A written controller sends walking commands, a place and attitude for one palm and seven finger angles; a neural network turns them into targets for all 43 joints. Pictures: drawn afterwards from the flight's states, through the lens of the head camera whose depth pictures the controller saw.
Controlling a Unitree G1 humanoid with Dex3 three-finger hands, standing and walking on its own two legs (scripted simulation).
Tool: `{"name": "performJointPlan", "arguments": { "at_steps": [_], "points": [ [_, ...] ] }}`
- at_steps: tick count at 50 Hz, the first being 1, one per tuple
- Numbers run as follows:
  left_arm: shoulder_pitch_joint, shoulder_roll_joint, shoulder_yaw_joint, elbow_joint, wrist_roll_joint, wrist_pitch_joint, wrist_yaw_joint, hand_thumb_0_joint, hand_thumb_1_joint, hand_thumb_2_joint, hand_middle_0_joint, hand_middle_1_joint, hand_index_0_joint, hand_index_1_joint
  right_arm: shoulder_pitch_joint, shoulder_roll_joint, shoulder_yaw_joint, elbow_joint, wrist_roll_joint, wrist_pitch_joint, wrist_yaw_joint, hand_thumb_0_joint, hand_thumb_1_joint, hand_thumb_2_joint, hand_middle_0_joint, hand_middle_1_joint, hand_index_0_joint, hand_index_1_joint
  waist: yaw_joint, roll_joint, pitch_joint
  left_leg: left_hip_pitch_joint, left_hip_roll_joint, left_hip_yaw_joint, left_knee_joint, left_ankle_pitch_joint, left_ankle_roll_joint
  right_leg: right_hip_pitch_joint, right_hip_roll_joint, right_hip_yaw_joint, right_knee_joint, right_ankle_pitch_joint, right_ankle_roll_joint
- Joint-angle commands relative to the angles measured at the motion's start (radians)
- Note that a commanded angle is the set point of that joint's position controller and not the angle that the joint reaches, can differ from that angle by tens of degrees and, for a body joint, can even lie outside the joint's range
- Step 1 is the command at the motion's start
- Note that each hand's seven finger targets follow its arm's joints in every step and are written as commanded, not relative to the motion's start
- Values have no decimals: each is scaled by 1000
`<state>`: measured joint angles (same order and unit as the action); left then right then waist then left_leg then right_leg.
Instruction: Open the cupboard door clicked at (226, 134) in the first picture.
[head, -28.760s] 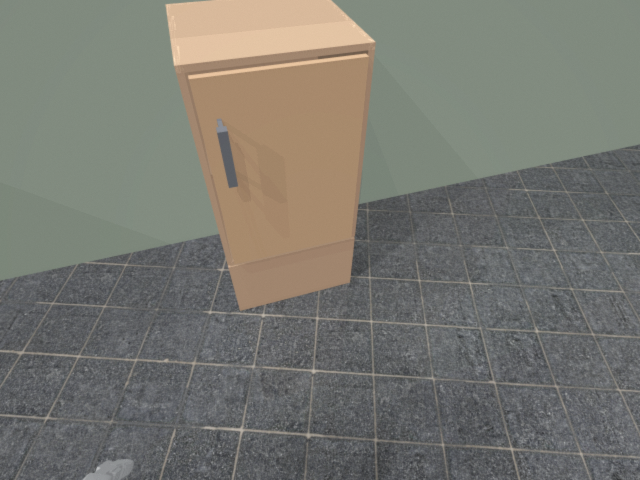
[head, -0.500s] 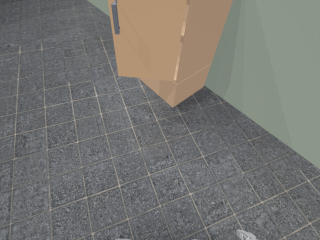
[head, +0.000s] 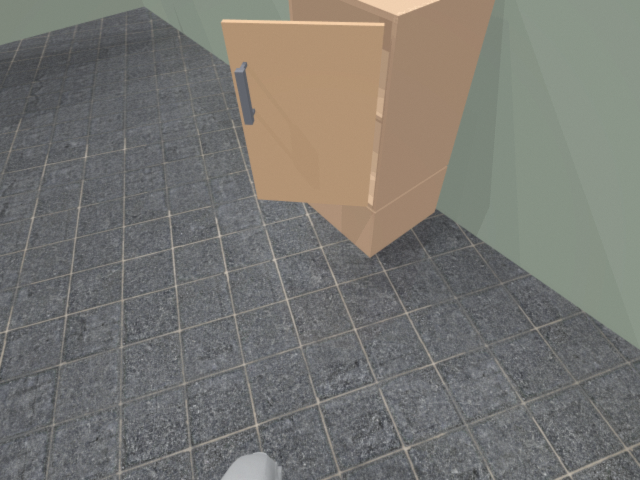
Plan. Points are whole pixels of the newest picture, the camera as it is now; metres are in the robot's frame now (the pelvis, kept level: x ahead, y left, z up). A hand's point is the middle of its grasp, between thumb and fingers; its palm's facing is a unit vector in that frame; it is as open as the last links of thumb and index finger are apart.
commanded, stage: take the last steps up to it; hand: left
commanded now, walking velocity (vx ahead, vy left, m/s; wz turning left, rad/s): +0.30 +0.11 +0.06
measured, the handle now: (246, 93) +1.03 +0.27 -0.06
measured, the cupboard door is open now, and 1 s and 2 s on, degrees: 44 44 44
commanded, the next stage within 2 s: come to a stop and stand still in 1.08 s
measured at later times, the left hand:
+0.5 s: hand (166, 417) +0.23 +0.27 -0.18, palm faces +0.04 -0.98 -0.19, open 7.4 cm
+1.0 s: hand (204, 345) +0.36 +0.24 -0.18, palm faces +0.04 -0.98 -0.21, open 7.2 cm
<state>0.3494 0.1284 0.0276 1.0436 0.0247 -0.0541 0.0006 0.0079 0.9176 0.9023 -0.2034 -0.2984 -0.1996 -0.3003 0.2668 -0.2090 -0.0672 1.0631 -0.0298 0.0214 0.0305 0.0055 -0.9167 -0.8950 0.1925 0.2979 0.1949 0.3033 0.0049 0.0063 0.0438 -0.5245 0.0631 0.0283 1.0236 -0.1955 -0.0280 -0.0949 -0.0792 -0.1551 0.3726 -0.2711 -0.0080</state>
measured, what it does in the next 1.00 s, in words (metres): walks ahead: left foot, then right foot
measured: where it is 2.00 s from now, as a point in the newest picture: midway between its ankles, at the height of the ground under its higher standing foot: (314, 416)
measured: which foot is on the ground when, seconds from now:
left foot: up 0.00-0.22, down 0.24-0.74, up 0.76-1.00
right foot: down 0.00-0.24, up 0.26-0.72, down 0.74-1.00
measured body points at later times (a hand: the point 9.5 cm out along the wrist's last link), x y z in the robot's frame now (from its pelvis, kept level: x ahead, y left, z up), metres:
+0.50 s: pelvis +0.17 +0.09 -0.01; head +0.20 +0.09 +0.44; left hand +0.23 +0.32 -0.16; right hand +0.22 -0.15 -0.15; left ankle +0.17 +0.16 -0.75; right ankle +0.20 -0.04 -0.68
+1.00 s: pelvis +0.34 +0.05 +0.00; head +0.36 +0.06 +0.45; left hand +0.35 +0.29 -0.16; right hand +0.36 -0.18 -0.16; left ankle +0.40 +0.19 -0.70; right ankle +0.32 -0.04 -0.75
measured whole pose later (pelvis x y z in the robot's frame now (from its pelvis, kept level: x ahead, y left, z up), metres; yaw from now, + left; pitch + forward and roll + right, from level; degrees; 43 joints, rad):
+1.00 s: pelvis +0.34 +0.05 +0.00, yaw -1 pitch -1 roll +0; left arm 0.28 0.18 0.06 1.06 0.02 -0.06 0.01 -0.01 0.95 0.90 -0.20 -0.30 -0.20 -0.30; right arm 0.24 -0.16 -0.05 1.08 -0.03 -0.01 0.01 0.00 -0.92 -0.90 0.19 0.30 0.19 0.30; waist 0.01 -0.01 0.06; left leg -0.48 0.09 0.06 0.84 -0.28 -0.03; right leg -0.13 -0.02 -0.16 0.38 -0.24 -0.04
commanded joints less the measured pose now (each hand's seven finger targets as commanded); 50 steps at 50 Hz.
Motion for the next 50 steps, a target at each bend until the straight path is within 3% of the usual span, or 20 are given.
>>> {"name": "performJointPlan", "arguments": {
  "at_steps": [1, 7, 9, 10, 11, 12, 13, 15, 17, 20, 26, 32, 34, 35, 36, 37, 38, 41, 43, 50],
  "points": [
    [106, 151, 32, 9, -3, -39, 10, 0, 900, 900, -200, -300, -200, -300, -81, 1, 8, -83, 9, -29, 7, 0, -900, -900, 200, 300, 200, 300, 32, -124, 45, -116, 23, 29, -128, 34, -13, 66, -233, 106, -197, 273, -87],
    [122, 167, 37, 55, 7, -26, 15, 0, 900, 900, -200, -300, -200, -300, -170, 13, 18, -113, 12, -54, 13, 0, -900, -900, 200, 300, 200, 300, 49, -209, 63, 15, -9, 87, -390, -30, 20, 79, -253, 73, -104, 402, -86],
    [93, 174, 43, 52, 0, -20, 17, 0, 900, 900, -200, -300, -200, -300, -74, -8, 14, -83, 9, -66, 3, 0, -900, -900, 200, 300, 200, 300, -6, -180, 21, 203, -57, 127, -492, -9, 41, 32, -225, 31, 16, 501, -69],
    [82, 168, 42, 49, -3, -17, 17, 0, 900, 900, -200, -300, -200, -300, 50, -41, 6, -42, 5, -73, -6, 0, -900, -900, 200, 300, 200, 300, -63, -123, -47, 391, -68, 127, -557, 29, 51, -30, -187, 1, 175, 505, -48],
    [105, 131, 36, 36, -9, -13, 11, 0, 900, 900, -200, -300, -200, -300, 193, -137, -15, -9, -3, -80, -20, 0, -900, -900, 200, 300, 200, 300, -113, 41, -167, 633, 74, -20, -544, 97, 95, -187, -112, -39, 394, 272, -12],
    [116, 74, 24, 13, -18, -12, 6, 0, 900, 900, -200, -300, -200, -300, 288, -238, -45, 10, -5, -80, -36, 0, -900, -900, 200, 300, 200, 300, -129, 292, -252, 797, 309, -363, -612, 179, 194, -427, 22, -33, 692, -296, 20],
    [35, 85, 24, -21, -14, -8, 13, 0, 900, 900, -200, -300, -200, -300, 304, -237, -42, 11, 3, -67, -49, 0, -900, -900, 200, 300, 200, 300, -142, 223, -253, 770, 363, -405, -691, 205, 245, -498, 18, 83, 864, -337, -9],
    [-50, 77, 27, -27, -12, -7, 10, 0, 900, 900, -200, -300, -200, -300, 155, -149, -17, -22, 5, -80, -58, 0, -900, -900, 200, 300, 200, 300, -88, 152, -113, 558, 328, -273, -717, 240, 232, -547, -53, 137, 954, -183, -12],
    [-22, 75, 33, -1, -2, 8, -3, 0, 900, 900, -200, -300, -200, -300, 75, -72, 7, -40, 5, -95, -59, 0, -900, -900, 200, 300, 200, 300, -31, 98, -32, 407, 274, -141, -769, 204, 193, -480, -82, 152, 895, -93, -2],
    [0, 44, 35, -5, 3, 33, -7, 0, 900, 900, -200, -300, -200, -300, 66, -37, 13, -38, 5, -106, -60, 0, -900, -900, 200, 300, 200, 300, 8, 96, 3, 329, 241, -59, -832, 178, 192, -451, -68, 137, 794, -29, 9],
    [-140, 66, 34, -75, 3, 42, -19, 0, 900, 900, -200, -300, -200, -300, 98, -63, 12, -26, 3, -104, -53, 0, -900, -900, 200, 300, 200, 300, 2, 46, 27, 397, 218, -14, -865, 181, 205, -464, -56, 108, 523, 82, 16],
    [-244, 91, 29, -132, 2, 29, -21, 0, 900, 900, -200, -300, -200, -300, 145, -85, 10, 8, -6, -92, -49, 0, -900, -900, 200, 300, 200, 300, -19, 36, 49, 438, 221, -6, -782, 222, 192, -360, -9, 54, 287, 21, -4],
    [-187, 102, 35, -115, 2, 24, -21, 0, 900, 900, -200, -300, -200, -300, 145, -82, 14, 21, -5, -86, -48, 0, -900, -900, 200, 300, 200, 300, 13, 20, 24, 399, 188, 20, -693, 211, 163, -213, 22, 30, 195, 59, -16],
    [-94, 128, 43, -84, 4, 16, -19, 0, 900, 900, -200, -300, -200, -300, 138, -78, 15, 22, 2, -85, -47, 0, -900, -900, 200, 300, 200, 300, 54, -18, -22, 349, 140, 57, -566, 217, 131, -54, 29, 39, 132, 94, -29],
    [40, 194, 60, -44, 6, 4, -12, 0, 900, 900, -200, -300, -200, -300, 122, -58, 17, 10, 14, -88, -40, 0, -900, -900, 200, 300, 200, 300, 108, -124, -99, 189, 61, 120, -354, 111, 88, 168, -92, 204, 90, 86, -80],
    [162, 293, 85, -11, 2, -1, -2, 0, 900, 900, -200, -300, -200, -300, 128, -27, 19, -20, 20, -88, -31, 0, -900, -900, 200, 300, 200, 300, 130, -343, -151, -40, -69, 174, -74, -315, 40, 343, -329, 544, -42, 148, -192],
    [157, 293, 79, -8, -11, -2, 8, 0, 900, 900, -200, -300, -200, -300, 71, -58, 13, -33, 18, -80, -33, 0, -900, -900, 200, 300, 200, 300, 135, -236, -121, -99, -39, 49, 109, -410, 43, 284, -396, 602, -107, 151, -251],
    [-12, 184, 50, -47, -15, -10, 15, 0, 900, 900, -200, -300, -200, -300, 9, -10, 12, -29, 15, -68, -32, 0, -900, -900, 200, 300, 200, 300, 50, -98, -12, -91, 42, -33, 126, -198, 26, 54, -291, 373, -128, 255, -188],
    [-50, 141, 38, -49, -11, -17, 15, 0, 900, 900, -200, -300, -200, -300, 60, 24, 17, -5, 9, -51, -28, 0, -900, -900, 200, 300, 200, 300, 3, -105, -4, -4, 48, -9, 41, -133, 14, -47, -228, 222, -157, 282, -155],
    [-6, 163, 41, 3, -4, -26, 4, 0, 900, 900, -200, -300, -200, -300, -24, 38, 18, -43, 10, -49, -11, 0, -900, -900, 200, 300, 200, 300, 14, -118, 10, 87, 7, 58, -305, -53, 0, -73, -203, 176, -165, 221, -157]
  ]
}}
